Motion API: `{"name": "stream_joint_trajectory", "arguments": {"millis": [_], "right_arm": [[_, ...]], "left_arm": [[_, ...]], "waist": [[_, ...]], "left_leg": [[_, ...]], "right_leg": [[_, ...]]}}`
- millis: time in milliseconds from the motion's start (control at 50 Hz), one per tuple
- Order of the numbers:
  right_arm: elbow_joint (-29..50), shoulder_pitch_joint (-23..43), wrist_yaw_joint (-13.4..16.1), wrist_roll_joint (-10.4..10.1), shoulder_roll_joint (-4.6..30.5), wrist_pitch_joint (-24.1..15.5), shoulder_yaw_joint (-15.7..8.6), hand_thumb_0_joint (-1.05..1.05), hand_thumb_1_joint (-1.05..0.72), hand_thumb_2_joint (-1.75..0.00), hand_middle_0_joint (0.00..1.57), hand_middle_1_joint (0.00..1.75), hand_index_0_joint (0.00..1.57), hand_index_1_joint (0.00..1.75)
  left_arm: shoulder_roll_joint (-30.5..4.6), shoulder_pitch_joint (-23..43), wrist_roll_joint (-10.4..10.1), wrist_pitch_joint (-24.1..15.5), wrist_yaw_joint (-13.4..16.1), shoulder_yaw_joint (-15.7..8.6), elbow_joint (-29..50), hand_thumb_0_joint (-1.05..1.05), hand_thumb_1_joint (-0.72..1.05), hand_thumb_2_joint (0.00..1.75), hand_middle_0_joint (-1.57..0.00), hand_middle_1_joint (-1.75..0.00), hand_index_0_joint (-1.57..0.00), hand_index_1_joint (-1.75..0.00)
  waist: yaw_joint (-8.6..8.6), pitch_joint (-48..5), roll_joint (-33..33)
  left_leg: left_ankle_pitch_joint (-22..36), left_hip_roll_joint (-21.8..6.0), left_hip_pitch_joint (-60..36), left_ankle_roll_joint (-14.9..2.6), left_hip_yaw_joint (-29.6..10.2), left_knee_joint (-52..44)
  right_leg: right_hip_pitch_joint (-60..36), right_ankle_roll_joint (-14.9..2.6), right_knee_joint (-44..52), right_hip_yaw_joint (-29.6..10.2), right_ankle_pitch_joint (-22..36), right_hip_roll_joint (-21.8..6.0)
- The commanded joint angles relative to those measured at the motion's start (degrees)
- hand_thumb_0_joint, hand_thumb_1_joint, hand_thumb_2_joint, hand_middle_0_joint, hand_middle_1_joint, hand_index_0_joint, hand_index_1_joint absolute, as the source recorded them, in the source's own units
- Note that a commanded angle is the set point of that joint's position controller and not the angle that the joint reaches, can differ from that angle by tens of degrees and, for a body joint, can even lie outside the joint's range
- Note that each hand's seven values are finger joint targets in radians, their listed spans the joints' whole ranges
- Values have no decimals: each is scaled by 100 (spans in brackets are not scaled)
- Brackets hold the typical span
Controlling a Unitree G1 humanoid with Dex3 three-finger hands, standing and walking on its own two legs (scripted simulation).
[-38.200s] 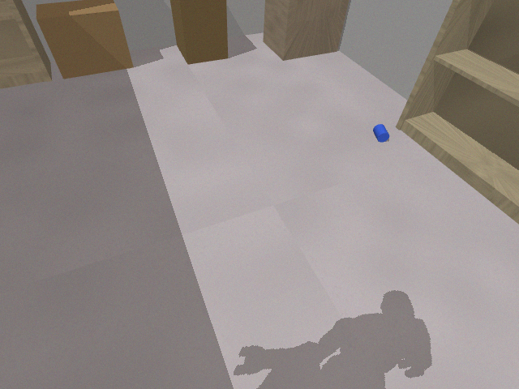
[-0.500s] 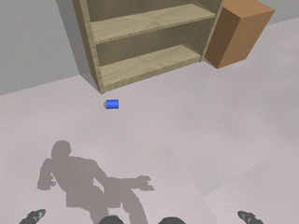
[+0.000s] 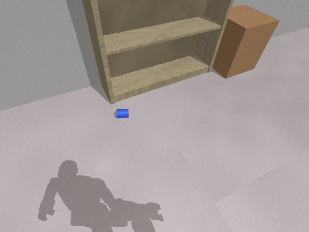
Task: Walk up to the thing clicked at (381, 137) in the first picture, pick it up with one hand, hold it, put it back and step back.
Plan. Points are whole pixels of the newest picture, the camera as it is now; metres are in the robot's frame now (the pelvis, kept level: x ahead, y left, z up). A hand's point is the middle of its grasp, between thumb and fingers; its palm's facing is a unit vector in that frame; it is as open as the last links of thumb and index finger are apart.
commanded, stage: step back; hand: left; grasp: from above
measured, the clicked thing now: (122, 113) +1.11 +0.24 -0.73
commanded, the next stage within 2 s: stand in 0.56 s
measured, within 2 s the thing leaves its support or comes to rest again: neither
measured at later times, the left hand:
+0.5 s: hand (65, 231) +0.16 +0.24 -0.14, palm faces +0.03 -0.93 -0.37, open 7.4 cm
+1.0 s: hand out of the picture +0.15 +0.25 -0.14, palm faces +0.01 -0.95 -0.32, open 7.4 cm
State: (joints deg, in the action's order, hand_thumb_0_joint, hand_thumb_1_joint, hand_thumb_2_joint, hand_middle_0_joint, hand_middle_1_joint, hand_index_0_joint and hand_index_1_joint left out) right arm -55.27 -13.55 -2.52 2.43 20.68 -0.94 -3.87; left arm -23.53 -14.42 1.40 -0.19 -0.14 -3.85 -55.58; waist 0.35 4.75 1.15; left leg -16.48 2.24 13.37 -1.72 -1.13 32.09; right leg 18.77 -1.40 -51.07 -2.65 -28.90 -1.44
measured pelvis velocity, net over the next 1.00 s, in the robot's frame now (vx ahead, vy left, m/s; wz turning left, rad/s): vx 0.06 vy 0.00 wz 0.01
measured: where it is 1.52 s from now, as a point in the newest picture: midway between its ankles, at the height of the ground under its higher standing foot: outside the picture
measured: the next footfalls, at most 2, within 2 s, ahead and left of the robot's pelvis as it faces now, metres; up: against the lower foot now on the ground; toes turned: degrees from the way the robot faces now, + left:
right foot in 0.20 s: +0.12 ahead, -0.14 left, +0.00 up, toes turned -2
left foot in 0.50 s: +0.09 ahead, +0.13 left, +0.00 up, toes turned +0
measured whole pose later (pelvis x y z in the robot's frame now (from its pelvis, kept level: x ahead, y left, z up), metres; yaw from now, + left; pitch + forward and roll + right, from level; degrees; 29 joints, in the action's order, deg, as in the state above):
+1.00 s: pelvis +0.06 +0.00 +0.02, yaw +1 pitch -3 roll +0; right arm -62.9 -2.5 -0.4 0.4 19.7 -1.5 -0.1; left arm -19.6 -3.7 0.1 -1.0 -0.6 0.0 -64.9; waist 0.8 3.8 0.3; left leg -12.6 -0.7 4.3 1.0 -0.9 20.2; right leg 7.7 1.3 -21.0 2.1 -9.9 -2.4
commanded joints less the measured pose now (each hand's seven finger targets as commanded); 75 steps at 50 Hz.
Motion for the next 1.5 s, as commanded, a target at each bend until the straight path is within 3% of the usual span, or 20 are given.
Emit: {"name": "stream_joint_trajectory", "arguments": {"millis": [0, 100, 180, 200, 220, 240, 260, 320, 420, 460, 500, 520, 540, 580, 620, 680, 840, 1100, 1320, 1480], "right_arm": [[490, 100, 181, -33, 1537, -204, -407, 0, -90, -90, 20, 30, 20, 30], [528, 125, 193, -30, 1443, -178, -342, 0, -90, -90, 20, 30, 20, 30], [615, 573, 232, -196, 986, -21, -77, 0, -90, -90, 20, 30, 20, 30], [617, 382, 260, -244, 713, -8, 22, 0, -90, -90, 20, 30, 20, 30], [628, 177, 284, -259, 582, 14, 74, 0, -90, -90, 20, 30, 20, 30], [381, -46, 345, -201, 1006, 108, -71, 0, -90, -90, 20, 30, 20, 30], [209, -213, 350, -181, 1225, 123, -160, 0, -90, -90, 20, 30, 20, 30], [-6, -197, 307, -191, 1152, 104, -99, 0, -90, -90, 20, 30, 20, 30], [-120, -143, 305, -135, 1056, 42, -55, 0, -90, -90, 20, 30, 20, 30], [-276, -335, 323, -104, 972, -29, -69, 0, -90, -90, 20, 30, 20, 30], [-267, -177, 365, -36, 1200, -86, -167, 0, -90, -90, 20, 30, 20, 30], [-162, 99, 379, -21, 1436, -113, -200, 0, -90, -90, 20, 30, 20, 30], [-16, 655, 335, -84, 1565, -205, -97, 0, -90, -90, 20, 30, 20, 30], [-124, 904, 293, -150, 1331, -236, -44, 0, -90, -90, 20, 30, 20, 30], [-215, 764, 303, -175, 1196, -242, 27, 0, -90, -90, 20, 30, 20, 30], [-342, 771, 320, -200, 1303, -234, 12, 0, -90, -90, 20, 30, 20, 30], [-457, 1010, 336, -243, 1146, -158, 104, 0, -90, -90, 20, 30, 20, 30], [-593, 1243, 255, -200, 1106, -112, 145, 0, -90, -90, 20, 30, 20, 30], [-682, 1053, 222, -183, 1096, -81, 151, 0, -90, -90, 20, 30, 20, 30], [-724, 867, 243, -161, 1136, -75, 170, 0, -90, -90, 20, 30, 20, 30]], "left_arm": [[-1142, 206, -20, -261, -9, -257, 500, 0, 90, 90, -20, -30, -20, -30], [-922, 319, -29, -261, -72, -229, 441, 0, 90, 90, -20, -30, -20, -30], [-902, -299, -33, -334, 82, -283, 55, 0, 90, 90, -20, -30, -20, -30], [-1182, -261, 30, -358, 127, -360, 65, 0, 90, 90, -20, -30, -20, -30], [-1525, -121, 76, -391, 160, -396, 185, 0, 90, 90, -20, -30, -20, -30], [-1667, 529, 41, -357, 137, -389, 323, 0, 90, 90, -20, -30, -20, -30], [-1608, 887, 53, -331, 122, -356, 464, 0, 90, 90, -20, -30, -20, -30], [-1270, 998, 17, -346, 119, -294, 431, 0, 90, 90, -20, -30, -20, -30], [-1261, 1016, 24, -309, 109, -321, 326, 0, 90, 90, -20, -30, -20, -30], [-1190, 1248, -36, -246, 96, -282, 325, 0, 90, 90, -20, -30, -20, -30], [-880, 1113, -109, -230, 108, -163, 335, 0, 90, 90, -20, -30, -20, -30], [-750, 1015, -171, -209, 111, -123, 346, 0, 90, 90, -20, -30, -20, -30], [-633, 888, -276, -139, 94, -16, 134, 0, 90, 90, -20, -30, -20, -30], [-759, 1131, -192, -161, 60, -13, -24, 0, 90, 90, -20, -30, -20, -30], [-745, 1235, -161, -193, 33, 6, -109, 0, 90, 90, -20, -30, -20, -30], [-747, 1163, -151, -181, 37, 72, -242, 0, 90, 90, -20, -30, -20, -30], [-824, 1250, -130, -176, 37, 154, -536, 0, 90, 90, -20, -30, -20, -30], [-862, 1230, -94, -207, 19, 173, -745, 0, 90, 90, -20, -30, -20, -30], [-965, 1158, -83, -227, 23, 168, -744, 0, 90, 90, -20, -30, -20, -30], [-962, 1112, -110, -220, 28, 165, -723, 0, 90, 90, -20, -30, -20, -30]], "waist": [[-45, 73, -710], [-148, -7, -1179], [407, -477, -583], [366, -604, 224], [269, -617, 909], [114, -509, 575], [-9, -212, 594], [6, -163, 521], [71, -512, 852], [-137, -687, 767], [-64, -986, 148], [86, -1002, -247], [248, -773, -182], [205, -609, -253], [55, -741, -472], [26, -883, -689], [-9, -914, -277], [29, -375, -191], [19, -475, 12], [-4, -670, -149]], "left_leg": [[-1316, -1570, -609, -930, -2007, -1812], [-46, -1312, 16, -883, -1230, -1486], [486, -898, 914, -334, -569, 46], [-115, -452, 1304, -113, -483, 692], [-1121, 71, 1507, 136, -508, 1303], [-1747, -133, 901, 132, -602, 1819], [-1762, -280, 570, 160, -525, 1923], [-1289, -238, 739, 103, -631, 1853], [-1099, -302, 523, 192, -104, 661], [-152, -211, -83, 165, 160, -726], [1617, -728, -570, -15, -637, -863], [2195, -1291, -616, -253, -1274, -912], [1813, -1513, -183, -466, -1556, -1076], [1525, -1271, 178, -255, -1120, -1050], [1972, -1039, -221, 0, -731, -1125], [2981, -1046, -646, 52, -584, -977], [2559, -1015, -904, 80, -405, -1308], [586, -929, -444, 126, -450, -1869], [387, -875, -396, 103, -427, -1738], [839, -936, -419, 112, -424, -1671]], "right_leg": [[1369, -74, -247, -172, 309, -211], [312, 76, 1037, 314, 613, -66], [-1699, 63, 2659, 385, 2017, 124], [-1966, -50, 2879, -542, 1882, -413], [-1646, -431, 3541, -2251, 1376, -1567], [-549, -975, 3740, -2624, -8, -2086], [42, -1228, 3687, -2654, -200, -2088], [-154, -843, 3465, -1504, 475, -1501], [-666, -798, 2987, -944, 1806, -1383], [-675, -628, 2401, -504, 2543, -1186], [-520, -175, 1583, -62, 3324, -751], [-279, -14, 1372, 146, 2842, -407], [-542, 83, 1928, 143, 1832, -146], [-1151, 61, 2415, -29, 1942, -383], [-1269, -6, 2358, -22, 2715, -497], [-1390, -14, 2572, 46, 3242, -506], [-1595, 45, 2977, 37, 3492, -590], [-1298, 104, 3548, -46, 2058, -608], [-1177, 91, 3689, -154, 1592, -650], [-1397, 36, 3497, -136, 2273, -673]]}}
